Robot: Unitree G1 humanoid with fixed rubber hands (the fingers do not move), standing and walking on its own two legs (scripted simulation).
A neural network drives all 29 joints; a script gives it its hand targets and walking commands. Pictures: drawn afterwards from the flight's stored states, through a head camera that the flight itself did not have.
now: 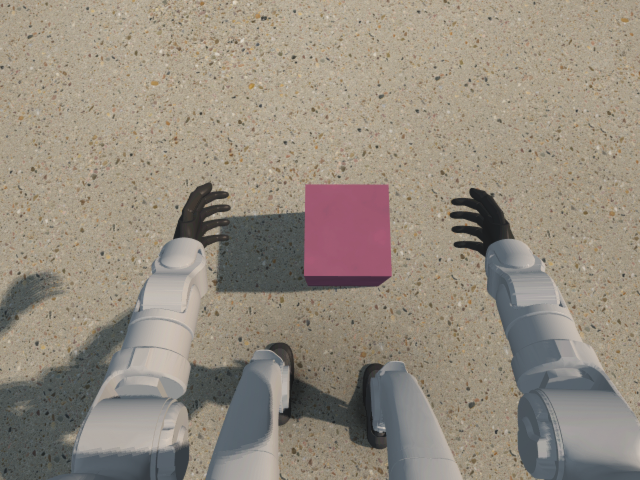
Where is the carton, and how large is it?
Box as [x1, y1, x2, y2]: [304, 184, 391, 285]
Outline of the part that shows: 305,184 304,276 307,284 378,285 391,276 388,184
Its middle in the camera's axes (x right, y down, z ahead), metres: +0.06 +0.01 +1.00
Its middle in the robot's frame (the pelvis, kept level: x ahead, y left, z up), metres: +0.49 -0.02 -0.58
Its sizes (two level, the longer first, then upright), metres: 0.219 0.198 0.226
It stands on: the floor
